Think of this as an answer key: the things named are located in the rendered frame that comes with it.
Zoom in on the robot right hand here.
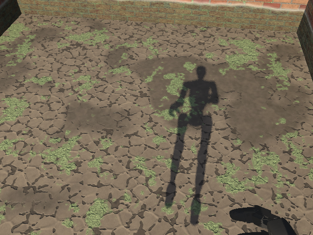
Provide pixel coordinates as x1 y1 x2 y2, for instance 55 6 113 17
229 205 296 235

